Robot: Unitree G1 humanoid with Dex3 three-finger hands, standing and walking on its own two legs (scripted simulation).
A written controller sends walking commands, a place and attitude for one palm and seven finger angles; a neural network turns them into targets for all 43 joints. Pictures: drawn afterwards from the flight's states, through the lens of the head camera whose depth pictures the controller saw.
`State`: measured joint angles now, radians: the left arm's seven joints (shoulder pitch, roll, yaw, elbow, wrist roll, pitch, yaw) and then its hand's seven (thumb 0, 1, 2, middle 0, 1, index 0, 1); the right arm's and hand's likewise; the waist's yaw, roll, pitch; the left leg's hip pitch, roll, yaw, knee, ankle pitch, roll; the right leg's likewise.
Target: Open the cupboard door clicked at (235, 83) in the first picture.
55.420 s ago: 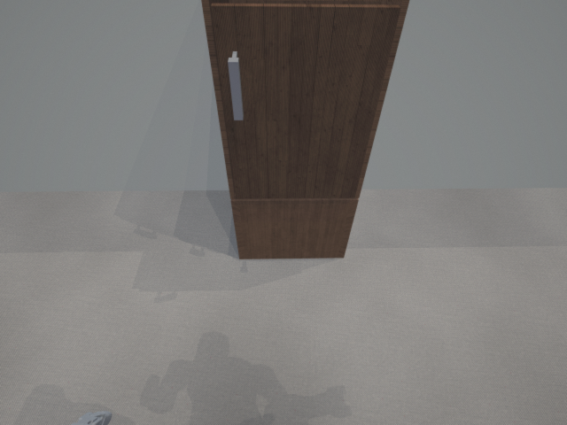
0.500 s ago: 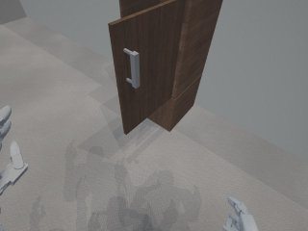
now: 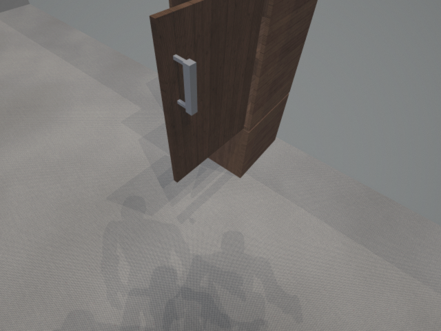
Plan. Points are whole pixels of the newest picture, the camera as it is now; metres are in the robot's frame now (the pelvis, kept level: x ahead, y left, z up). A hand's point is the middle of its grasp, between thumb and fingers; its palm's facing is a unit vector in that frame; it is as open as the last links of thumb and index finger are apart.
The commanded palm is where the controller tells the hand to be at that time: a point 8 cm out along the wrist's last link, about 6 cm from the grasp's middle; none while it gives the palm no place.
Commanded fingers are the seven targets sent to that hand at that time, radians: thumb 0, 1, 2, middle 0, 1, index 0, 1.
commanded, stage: let the arm hang, fingers relaxed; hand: left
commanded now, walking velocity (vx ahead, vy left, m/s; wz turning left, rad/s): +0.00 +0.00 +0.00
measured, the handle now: (184, 85) +0.66 +0.13 +0.05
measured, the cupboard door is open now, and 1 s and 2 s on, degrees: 86 86 86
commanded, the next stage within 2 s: look to check the result in 0.72 s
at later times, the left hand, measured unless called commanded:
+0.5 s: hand out of the picture +0.08 +0.24 -0.14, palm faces +0.00 -0.93 -0.36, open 7.4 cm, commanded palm none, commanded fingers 0.00 0.90 0.90 -0.20 -0.30 -0.20 -0.30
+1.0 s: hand out of the picture +0.11 +0.22 -0.15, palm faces -0.04 -0.94 -0.33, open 7.4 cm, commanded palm none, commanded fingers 0.00 0.90 0.90 -0.20 -0.30 -0.20 -0.30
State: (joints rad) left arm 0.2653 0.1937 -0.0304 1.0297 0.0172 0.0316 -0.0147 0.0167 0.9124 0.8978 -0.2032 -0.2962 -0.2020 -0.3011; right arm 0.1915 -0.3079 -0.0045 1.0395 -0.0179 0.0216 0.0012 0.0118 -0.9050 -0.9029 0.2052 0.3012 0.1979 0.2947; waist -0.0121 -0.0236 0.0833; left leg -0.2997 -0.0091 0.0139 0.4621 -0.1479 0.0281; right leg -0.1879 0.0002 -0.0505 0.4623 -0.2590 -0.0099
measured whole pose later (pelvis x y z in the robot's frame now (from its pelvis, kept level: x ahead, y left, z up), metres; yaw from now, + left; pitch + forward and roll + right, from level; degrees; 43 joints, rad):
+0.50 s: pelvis +0.02 -0.01 +0.01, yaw +0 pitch -2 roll +0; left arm 0.14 0.31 0.02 1.13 0.01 -0.01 0.01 0.01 0.91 0.90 -0.20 -0.30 -0.20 -0.30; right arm 0.13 -0.28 -0.01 1.13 -0.02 0.01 0.00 0.01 -0.90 -0.90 0.21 0.30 0.20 0.29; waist -0.01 0.05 0.05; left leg -0.21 0.00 0.01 0.36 -0.12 0.01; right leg -0.10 0.01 -0.05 0.37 -0.24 -0.02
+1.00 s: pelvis +0.04 -0.02 +0.01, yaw -1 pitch -2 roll +0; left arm 0.11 0.31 0.01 1.13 0.01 -0.01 0.01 0.01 0.90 0.90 -0.20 -0.30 -0.20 -0.30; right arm 0.12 -0.33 -0.01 1.14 -0.01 0.01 -0.01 0.01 -0.90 -0.90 0.21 0.30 0.20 0.29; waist -0.02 0.01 0.07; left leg -0.15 0.01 0.02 0.32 -0.14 0.00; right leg -0.04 0.02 -0.04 0.30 -0.23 -0.03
